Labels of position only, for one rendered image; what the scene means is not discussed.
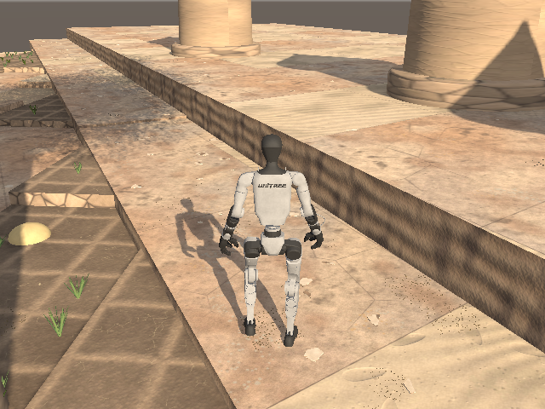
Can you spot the right robot upper arm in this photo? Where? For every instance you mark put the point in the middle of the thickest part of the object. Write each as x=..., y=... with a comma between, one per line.
x=299, y=180

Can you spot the left robot upper arm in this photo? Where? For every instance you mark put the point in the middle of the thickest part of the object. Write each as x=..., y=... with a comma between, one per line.
x=245, y=180

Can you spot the humanoid robot torso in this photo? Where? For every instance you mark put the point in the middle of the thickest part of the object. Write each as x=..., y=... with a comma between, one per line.
x=272, y=195

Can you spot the left robot hand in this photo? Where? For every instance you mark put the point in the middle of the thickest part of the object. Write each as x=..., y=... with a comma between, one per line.
x=223, y=243

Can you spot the right robot hand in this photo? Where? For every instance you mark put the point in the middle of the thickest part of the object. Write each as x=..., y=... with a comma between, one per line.
x=310, y=236

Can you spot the right robot thigh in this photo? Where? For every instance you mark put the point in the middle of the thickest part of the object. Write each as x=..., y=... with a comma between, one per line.
x=293, y=254

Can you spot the right robot forearm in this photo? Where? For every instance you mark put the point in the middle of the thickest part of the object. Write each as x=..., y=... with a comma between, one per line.
x=312, y=222

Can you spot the left robot forearm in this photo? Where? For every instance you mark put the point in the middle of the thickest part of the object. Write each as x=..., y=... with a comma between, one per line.
x=230, y=226

